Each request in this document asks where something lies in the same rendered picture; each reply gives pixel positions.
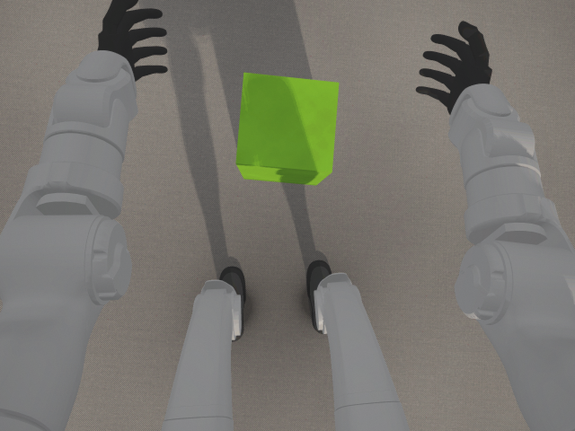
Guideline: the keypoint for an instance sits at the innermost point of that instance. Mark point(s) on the robot left hand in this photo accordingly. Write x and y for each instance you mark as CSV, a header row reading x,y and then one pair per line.
x,y
116,37

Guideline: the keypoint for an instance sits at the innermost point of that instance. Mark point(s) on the right robot foot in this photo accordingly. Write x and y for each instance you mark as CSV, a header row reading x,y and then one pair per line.
x,y
317,271

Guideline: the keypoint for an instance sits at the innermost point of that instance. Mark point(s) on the robot left upper arm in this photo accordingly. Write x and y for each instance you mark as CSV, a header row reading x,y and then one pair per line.
x,y
56,274

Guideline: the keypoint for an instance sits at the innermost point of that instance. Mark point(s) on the left robot forearm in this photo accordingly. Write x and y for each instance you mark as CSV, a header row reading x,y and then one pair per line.
x,y
84,144

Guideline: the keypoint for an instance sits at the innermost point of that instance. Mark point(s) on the robot right hand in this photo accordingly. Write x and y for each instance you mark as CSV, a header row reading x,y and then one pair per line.
x,y
473,69

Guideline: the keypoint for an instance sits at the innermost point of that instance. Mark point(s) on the robot right shin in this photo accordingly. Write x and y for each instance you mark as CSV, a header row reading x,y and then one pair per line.
x,y
337,277

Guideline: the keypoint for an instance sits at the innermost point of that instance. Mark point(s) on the carton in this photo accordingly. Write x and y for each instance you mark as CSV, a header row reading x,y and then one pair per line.
x,y
286,129

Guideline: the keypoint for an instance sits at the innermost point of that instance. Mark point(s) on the right robot forearm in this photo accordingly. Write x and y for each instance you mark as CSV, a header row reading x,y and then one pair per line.
x,y
502,179

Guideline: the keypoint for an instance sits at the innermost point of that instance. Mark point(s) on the robot right upper arm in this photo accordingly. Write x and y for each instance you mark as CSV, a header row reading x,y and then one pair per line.
x,y
523,296

